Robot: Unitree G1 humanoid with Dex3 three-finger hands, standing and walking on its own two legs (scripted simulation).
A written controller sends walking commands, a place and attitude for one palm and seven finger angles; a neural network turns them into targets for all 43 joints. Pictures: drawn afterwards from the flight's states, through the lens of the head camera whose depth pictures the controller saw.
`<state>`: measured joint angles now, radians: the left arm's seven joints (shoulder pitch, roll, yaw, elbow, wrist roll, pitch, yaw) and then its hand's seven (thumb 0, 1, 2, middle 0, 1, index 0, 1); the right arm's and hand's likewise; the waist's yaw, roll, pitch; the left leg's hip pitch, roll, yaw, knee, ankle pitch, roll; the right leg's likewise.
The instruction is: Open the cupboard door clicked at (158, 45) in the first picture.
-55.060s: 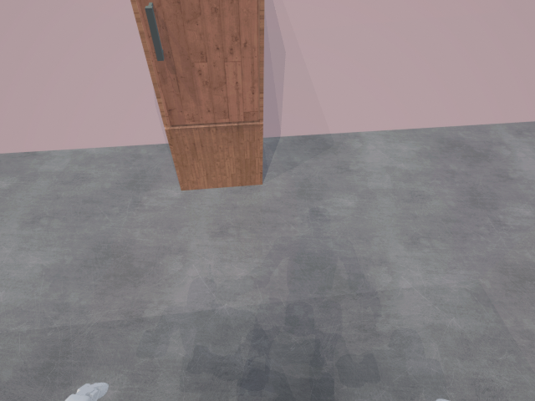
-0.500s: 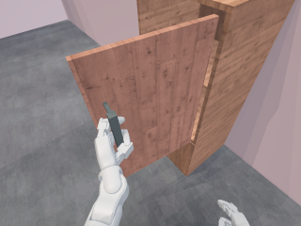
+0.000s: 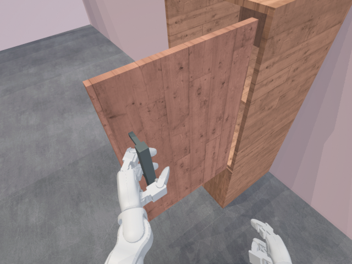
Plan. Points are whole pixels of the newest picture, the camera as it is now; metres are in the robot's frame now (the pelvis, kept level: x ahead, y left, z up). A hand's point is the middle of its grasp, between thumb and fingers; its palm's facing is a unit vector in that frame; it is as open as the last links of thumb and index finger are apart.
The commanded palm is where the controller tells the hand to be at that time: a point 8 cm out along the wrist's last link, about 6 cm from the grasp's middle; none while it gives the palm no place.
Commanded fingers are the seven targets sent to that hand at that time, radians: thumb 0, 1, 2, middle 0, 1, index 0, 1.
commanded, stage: open thumb and fingers to let go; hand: left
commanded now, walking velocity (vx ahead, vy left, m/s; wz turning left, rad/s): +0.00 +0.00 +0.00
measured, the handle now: (143, 163) +0.32 +0.09 +0.08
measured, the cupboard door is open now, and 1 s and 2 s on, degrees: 89 89 89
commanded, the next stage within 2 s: slide the hand sideways off the handle in 0.54 s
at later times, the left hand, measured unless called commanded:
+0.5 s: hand (151, 185) +0.27 +0.06 +0.07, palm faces +0.22 -0.98 -0.01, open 15.0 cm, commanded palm +0.23 +0.10 +0.07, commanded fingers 0.00 -0.50 0.30 -0.15 -0.30 -0.15 -0.30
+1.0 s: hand (147, 202) +0.23 +0.07 +0.08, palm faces -0.18 -0.98 +0.07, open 16.5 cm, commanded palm +0.21 +0.12 +0.07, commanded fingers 0.00 -0.50 0.30 -0.15 -0.30 -0.15 -0.30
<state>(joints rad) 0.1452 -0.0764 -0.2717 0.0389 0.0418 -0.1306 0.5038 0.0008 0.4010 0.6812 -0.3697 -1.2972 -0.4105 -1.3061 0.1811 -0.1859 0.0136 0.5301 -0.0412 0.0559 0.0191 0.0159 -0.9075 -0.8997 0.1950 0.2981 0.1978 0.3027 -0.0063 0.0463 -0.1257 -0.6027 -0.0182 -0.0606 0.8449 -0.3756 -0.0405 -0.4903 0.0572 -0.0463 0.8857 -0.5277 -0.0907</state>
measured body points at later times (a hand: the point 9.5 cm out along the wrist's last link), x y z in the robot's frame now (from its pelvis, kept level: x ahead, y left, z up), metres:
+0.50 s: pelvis -0.02 +0.02 -0.01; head -0.01 +0.00 +0.44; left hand +0.25 +0.12 +0.08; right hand +0.15 -0.19 -0.10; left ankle +0.03 +0.15 -0.69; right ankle -0.05 -0.05 -0.69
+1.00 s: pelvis -0.02 +0.05 +0.00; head +0.00 +0.03 +0.45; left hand +0.24 +0.12 +0.08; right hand +0.14 -0.18 -0.09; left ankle +0.03 +0.15 -0.69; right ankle -0.05 -0.05 -0.69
